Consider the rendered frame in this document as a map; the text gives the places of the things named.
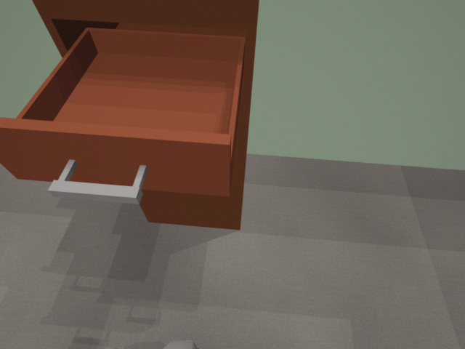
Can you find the handle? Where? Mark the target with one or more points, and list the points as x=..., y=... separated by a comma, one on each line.
x=63, y=188

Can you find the cabinet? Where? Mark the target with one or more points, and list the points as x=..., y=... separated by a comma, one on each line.
x=66, y=20

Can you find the drawer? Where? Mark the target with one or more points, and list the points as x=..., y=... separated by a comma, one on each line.
x=120, y=99

